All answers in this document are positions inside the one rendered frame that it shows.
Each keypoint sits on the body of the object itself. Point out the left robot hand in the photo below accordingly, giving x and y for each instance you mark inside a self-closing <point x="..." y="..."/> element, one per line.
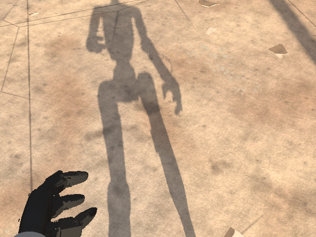
<point x="45" y="203"/>

